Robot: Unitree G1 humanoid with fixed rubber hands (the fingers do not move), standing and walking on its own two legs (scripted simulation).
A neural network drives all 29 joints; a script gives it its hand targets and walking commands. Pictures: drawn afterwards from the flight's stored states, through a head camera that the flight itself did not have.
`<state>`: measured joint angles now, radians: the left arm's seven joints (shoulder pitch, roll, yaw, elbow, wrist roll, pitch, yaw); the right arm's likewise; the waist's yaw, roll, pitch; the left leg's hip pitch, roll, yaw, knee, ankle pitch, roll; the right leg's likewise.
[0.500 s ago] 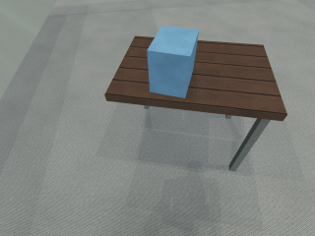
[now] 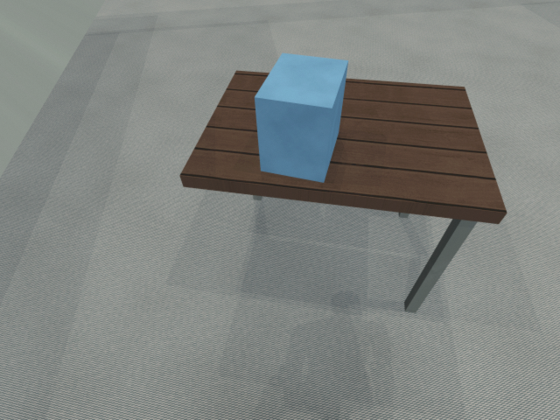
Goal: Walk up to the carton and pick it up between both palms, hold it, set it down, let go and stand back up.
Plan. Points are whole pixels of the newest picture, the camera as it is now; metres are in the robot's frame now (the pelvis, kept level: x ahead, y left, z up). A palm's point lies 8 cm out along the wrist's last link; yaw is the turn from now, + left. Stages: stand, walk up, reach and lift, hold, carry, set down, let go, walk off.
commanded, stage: stand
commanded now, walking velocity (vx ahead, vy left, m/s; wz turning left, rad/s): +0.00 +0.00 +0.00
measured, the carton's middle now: (303, 117) +0.81 -0.06 -0.03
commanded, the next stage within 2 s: walk up in 1.14 s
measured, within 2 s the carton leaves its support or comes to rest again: neither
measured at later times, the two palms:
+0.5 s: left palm out of the picture -0.03 +0.20 -0.15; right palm out of the picture -0.03 -0.20 -0.15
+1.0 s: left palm out of the picture -0.02 +0.21 -0.14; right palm out of the picture -0.03 -0.19 -0.15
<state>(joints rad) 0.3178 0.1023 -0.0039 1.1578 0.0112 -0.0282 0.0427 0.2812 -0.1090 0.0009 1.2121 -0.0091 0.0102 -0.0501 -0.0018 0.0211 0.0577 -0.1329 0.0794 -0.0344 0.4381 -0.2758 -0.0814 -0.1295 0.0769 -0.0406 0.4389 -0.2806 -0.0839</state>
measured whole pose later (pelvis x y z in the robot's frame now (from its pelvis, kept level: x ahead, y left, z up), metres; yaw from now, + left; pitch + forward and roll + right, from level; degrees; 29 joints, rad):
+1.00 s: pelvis +0.01 +0.00 +0.00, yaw -1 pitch -2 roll +0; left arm 0.34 0.11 0.00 1.13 0.00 -0.03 0.04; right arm 0.30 -0.10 0.00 1.20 -0.01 0.01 -0.05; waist 0.00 0.01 0.05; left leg -0.11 0.08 -0.02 0.43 -0.29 -0.08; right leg -0.11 0.07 -0.03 0.43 -0.29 -0.08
